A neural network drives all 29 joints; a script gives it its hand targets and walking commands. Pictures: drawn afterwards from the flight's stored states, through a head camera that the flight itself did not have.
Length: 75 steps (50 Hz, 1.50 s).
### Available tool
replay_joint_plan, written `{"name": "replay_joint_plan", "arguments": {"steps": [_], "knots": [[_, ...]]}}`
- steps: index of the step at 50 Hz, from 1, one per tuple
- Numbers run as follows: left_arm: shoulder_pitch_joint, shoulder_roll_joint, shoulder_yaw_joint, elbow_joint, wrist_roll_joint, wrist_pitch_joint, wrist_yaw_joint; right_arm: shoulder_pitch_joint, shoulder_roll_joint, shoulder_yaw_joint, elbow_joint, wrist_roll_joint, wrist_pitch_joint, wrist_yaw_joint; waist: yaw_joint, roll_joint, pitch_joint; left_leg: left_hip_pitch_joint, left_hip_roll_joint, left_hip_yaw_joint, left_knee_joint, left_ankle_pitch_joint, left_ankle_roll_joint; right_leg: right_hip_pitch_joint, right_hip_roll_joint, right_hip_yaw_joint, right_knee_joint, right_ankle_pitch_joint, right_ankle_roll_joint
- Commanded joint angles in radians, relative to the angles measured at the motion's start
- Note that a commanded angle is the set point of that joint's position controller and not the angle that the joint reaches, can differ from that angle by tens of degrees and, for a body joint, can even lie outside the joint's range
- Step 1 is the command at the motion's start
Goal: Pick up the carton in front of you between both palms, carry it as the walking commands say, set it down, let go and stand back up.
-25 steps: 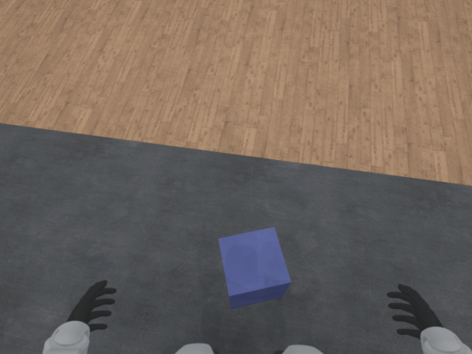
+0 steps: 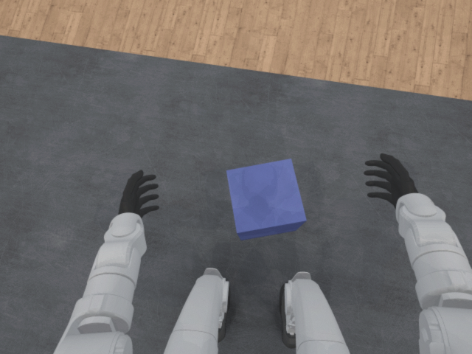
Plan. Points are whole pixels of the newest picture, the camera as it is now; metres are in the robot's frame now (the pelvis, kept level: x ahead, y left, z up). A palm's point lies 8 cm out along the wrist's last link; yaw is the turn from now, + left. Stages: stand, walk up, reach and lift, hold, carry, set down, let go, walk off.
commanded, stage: reach and lift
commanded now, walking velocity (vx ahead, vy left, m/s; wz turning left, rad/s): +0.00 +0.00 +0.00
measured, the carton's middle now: (263, 203) +0.45 -0.01 -0.57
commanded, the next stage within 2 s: none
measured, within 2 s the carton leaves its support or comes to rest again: neither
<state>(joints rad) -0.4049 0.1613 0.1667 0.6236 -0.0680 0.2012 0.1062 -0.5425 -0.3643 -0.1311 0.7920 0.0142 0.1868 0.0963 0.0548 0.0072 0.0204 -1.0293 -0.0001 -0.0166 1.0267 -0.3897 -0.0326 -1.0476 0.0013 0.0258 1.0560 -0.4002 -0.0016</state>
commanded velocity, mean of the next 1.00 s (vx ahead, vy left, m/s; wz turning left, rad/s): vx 0.00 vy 0.00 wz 0.00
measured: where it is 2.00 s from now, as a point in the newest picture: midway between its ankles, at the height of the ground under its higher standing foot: (253, 324)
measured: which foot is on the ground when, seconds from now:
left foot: down 0.00-1.00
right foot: down 0.00-1.00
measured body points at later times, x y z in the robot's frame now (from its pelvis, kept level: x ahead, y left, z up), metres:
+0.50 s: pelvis -0.03 -0.02 -0.05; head +0.27 -0.04 +0.27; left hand +0.44 +0.18 -0.17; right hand +0.52 -0.20 -0.17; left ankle +0.05 +0.14 -0.66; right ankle +0.05 -0.12 -0.66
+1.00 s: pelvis -0.06 +0.00 -0.25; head +0.29 -0.02 +0.03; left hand +0.43 +0.19 -0.41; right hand +0.50 -0.19 -0.42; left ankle +0.05 +0.14 -0.66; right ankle +0.05 -0.12 -0.66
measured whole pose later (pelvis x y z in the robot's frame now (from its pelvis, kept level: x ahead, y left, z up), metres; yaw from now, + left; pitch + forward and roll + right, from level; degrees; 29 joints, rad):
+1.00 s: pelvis -0.06 +0.00 -0.25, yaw +4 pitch +46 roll +5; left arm -1.09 0.12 0.26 0.79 -0.16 0.09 0.21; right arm -1.31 -0.49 -0.05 1.05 0.13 0.09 0.01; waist 0.06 0.02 0.10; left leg -2.18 -0.06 -0.02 1.88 -0.51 -0.07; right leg -2.21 0.03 0.08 1.93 -0.52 0.02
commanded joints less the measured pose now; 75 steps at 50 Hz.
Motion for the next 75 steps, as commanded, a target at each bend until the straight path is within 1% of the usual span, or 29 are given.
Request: {"name": "replay_joint_plan", "arguments": {"steps": [1,5,8,11,13,16,18,21,26,29,33,37,40,44,47,49,51,53,55,58,61,62,63,65,66,67,69,72,75], "knots": [[-0.239,0.094,0.06,-0.08,-0.004,-0.011,0.024,-0.319,-0.157,-0.035,-0.047,0.004,-0.012,0.003,0.01,-0.073,-0.628,0.105,-0.046,0.057,-0.068,0.272,-0.034,0.333,0.036,0.0,-0.079,0.322,0.013],[-0.446,0.065,0.105,-0.062,0.002,0.004,0.044,-0.555,-0.17,-0.04,0.028,-0.004,0.001,0.014,0.023,-0.087,-0.69,0.022,-0.047,0.083,-0.062,0.122,-0.038,0.262,0.035,-0.004,-0.087,0.145,0.017],[-0.583,0.045,0.137,-0.036,0.008,0.016,0.057,-0.716,-0.185,-0.041,0.088,-0.011,0.009,0.02,0.035,-0.104,-0.747,-0.02,-0.051,0.1,-0.043,0.057,-0.042,0.213,0.036,-0.006,-0.082,0.046,0.019],[-0.694,0.022,0.172,0.0,0.026,0.021,0.067,-0.853,-0.193,-0.046,0.152,-0.026,0.011,0.026,0.05,-0.119,-0.789,-0.067,-0.056,0.113,-0.016,0.028,-0.045,0.164,0.039,-0.003,-0.069,-0.012,0.018],[-0.747,0.007,0.202,0.014,0.044,0.02,0.07,-0.924,-0.195,-0.055,0.189,-0.044,0.009,0.028,0.059,-0.126,-0.819,-0.096,-0.06,0.12,0.0,0.032,-0.047,0.141,0.043,-0.001,-0.056,-0.011,0.016],[-0.77,-0.01,0.247,0.009,0.079,0.008,0.071,-0.972,-0.197,-0.076,0.215,-0.086,0.002,0.027,0.065,-0.142,-0.911,-0.109,-0.068,0.127,0.008,0.082,-0.048,0.164,0.048,0.002,-0.041,0.069,0.016],[-0.758,-0.021,0.268,-0.008,0.1,-0.008,0.067,-0.976,-0.187,-0.091,0.21,-0.109,-0.009,0.024,0.063,-0.153,-0.97,-0.118,-0.074,0.13,0.008,0.14,-0.049,0.2,0.053,0.003,-0.027,0.167,0.018],[-0.736,-0.047,0.291,-0.021,0.128,-0.041,0.051,-0.963,-0.141,-0.11,0.201,-0.134,-0.034,0.018,0.06,-0.162,-0.985,-0.19,-0.079,0.13,0.024,0.219,-0.049,0.214,0.057,0.009,0.006,0.302,0.02],[-0.686,-0.07,0.318,0.013,0.155,-0.107,0.022,-0.896,-0.059,-0.132,0.192,-0.15,-0.078,-0.005,0.049,-0.162,-0.965,-0.368,-0.082,0.12,0.114,0.305,-0.054,0.111,0.051,0.03,0.107,0.472,0.023],[-0.65,-0.072,0.32,0.064,0.158,-0.138,0.013,-0.834,-0.034,-0.135,0.196,-0.15,-0.099,-0.025,0.039,-0.156,-0.955,-0.485,-0.083,0.115,0.207,0.323,-0.058,0.001,0.044,0.042,0.202,0.536,0.025],[-0.646,-0.064,0.288,0.095,0.124,-0.168,0.017,-0.806,-0.046,-0.117,0.174,-0.119,-0.122,-0.052,0.021,-0.145,-0.991,-0.583,-0.085,0.104,0.335,0.341,-0.069,-0.127,0.041,0.043,0.333,0.556,0.025],[-0.665,-0.032,0.219,0.081,0.053,-0.184,0.04,-0.841,-0.11,-0.062,0.126,-0.043,-0.144,-0.074,0.009,-0.15,-1.109,-0.585,-0.085,0.095,0.471,0.385,-0.073,-0.19,0.04,0.026,0.475,0.549,0.028],[-0.705,0.0,0.161,0.053,-0.005,-0.181,0.062,-0.894,-0.159,-0.007,0.097,0.023,-0.148,-0.083,0.009,-0.151,-1.186,-0.57,-0.085,0.099,0.567,0.384,-0.07,-0.233,0.038,0.009,0.567,0.492,0.03],[-0.783,0.037,0.109,0.009,-0.065,-0.162,0.087,-0.97,-0.21,0.051,0.083,0.093,-0.137,-0.086,0.01,-0.152,-1.231,-0.564,-0.081,0.11,0.666,0.305,-0.067,-0.288,0.034,-0.007,0.656,0.36,0.028],[-0.851,0.048,0.087,0.026,-0.096,-0.138,0.102,-1.03,-0.238,0.073,0.122,0.123,-0.121,-0.084,0.005,-0.148,-1.177,-0.59,-0.074,0.119,0.714,0.19,-0.064,-0.36,0.025,-0.017,0.7,0.223,0.024],[-0.9,0.049,0.083,0.064,-0.105,-0.125,0.108,-1.069,-0.249,0.082,0.171,0.133,-0.113,-0.082,0.005,-0.137,-1.096,-0.609,-0.066,0.12,0.739,0.108,-0.061,-0.444,0.016,-0.02,0.719,0.117,0.02],[-0.949,0.053,0.084,0.108,-0.106,-0.118,0.111,-1.106,-0.256,0.093,0.226,0.138,-0.109,-0.078,0.007,-0.125,-1.018,-0.626,-0.06,0.12,0.768,0.049,-0.058,-0.513,0.007,-0.018,0.737,0.037,0.016],[-0.992,0.059,0.089,0.156,-0.102,-0.119,0.11,-1.139,-0.262,0.102,0.277,0.14,-0.111,-0.075,0.008,-0.115,-0.953,-0.635,-0.056,0.118,0.799,0.019,-0.056,-0.566,-0.002,-0.013,0.759,-0.014,0.013],[-1.027,0.069,0.096,0.205,-0.097,-0.126,0.107,-1.168,-0.269,0.109,0.319,0.142,-0.118,-0.075,0.009,-0.106,-0.902,-0.644,-0.052,0.114,0.831,0.011,-0.054,-0.608,-0.01,-0.007,0.786,-0.038,0.01],[-1.073,0.086,0.097,0.267,-0.095,-0.144,0.101,-1.207,-0.279,0.121,0.364,0.146,-0.133,-0.075,0.008,-0.097,-0.852,-0.659,-0.048,0.106,0.877,0.026,-0.054,-0.646,-0.019,0.005,0.83,-0.032,0.007],[-1.117,0.1,0.085,0.294,-0.109,-0.165,0.098,-1.248,-0.291,0.142,0.368,0.162,-0.153,-0.081,0.005,-0.097,-0.86,-0.654,-0.046,0.102,0.923,0.068,-0.055,-0.632,-0.025,0.013,0.877,0.017,0.007],[-1.118,0.075,0.065,0.296,-0.139,-0.173,0.097,-1.257,-0.292,0.15,0.355,0.166,-0.161,-0.085,-0.011,-0.104,-0.876,-0.638,-0.049,0.101,0.933,0.089,-0.057,-0.616,-0.025,0.009,0.887,0.036,0.007],[-1.119,0.062,0.039,0.329,-0.167,-0.178,0.093,-1.266,-0.291,0.166,0.354,0.174,-0.169,-0.089,-0.026,-0.113,-0.891,-0.643,-0.049,0.1,0.947,0.11,-0.058,-0.595,-0.029,0.009,0.898,0.066,0.005],[-1.112,0.057,0.012,0.38,-0.2,-0.184,0.086,-1.273,-0.293,0.184,0.339,0.18,-0.176,-0.098,-0.043,-0.128,-0.905,-0.663,-0.051,0.101,0.968,0.127,-0.062,-0.565,-0.033,0.009,0.92,0.108,0.005],[-1.105,0.058,0.006,0.388,-0.207,-0.188,0.086,-1.271,-0.297,0.182,0.329,0.18,-0.179,-0.1,-0.049,-0.123,-0.904,-0.664,-0.053,0.102,0.975,0.139,-0.063,-0.564,-0.032,0.009,0.928,0.122,0.004],[-1.102,0.051,0.007,0.375,-0.211,-0.193,0.088,-1.265,-0.299,0.183,0.32,0.177,-0.183,-0.1,-0.044,-0.119,-0.901,-0.684,-0.058,0.105,0.979,0.148,-0.067,-0.553,-0.033,0.014,0.936,0.135,0.001],[-1.073,0.034,-0.002,0.369,-0.219,-0.201,0.091,-1.242,-0.289,0.19,0.315,0.171,-0.187,-0.101,-0.052,-0.124,-0.915,-0.694,-0.066,0.106,0.992,0.19,-0.069,-0.518,-0.028,0.016,0.952,0.198,0.0],[-1.015,0.018,-0.011,0.351,-0.233,-0.21,0.098,-1.203,-0.263,0.201,0.293,0.171,-0.188,-0.103,-0.057,-0.146,-0.96,-0.704,-0.08,0.115,1.001,0.221,-0.069,-0.451,-0.021,0.017,0.96,0.263,0.002],[-0.996,0.034,0.005,0.376,-0.223,-0.211,0.099,-1.17,-0.227,0.207,0.322,0.17,-0.179,-0.106,-0.047,-0.158,-0.881,-0.793,-0.083,0.123,0.992,0.166,-0.068,-0.474,-0.019,0.027,0.946,0.23,0.004]]}}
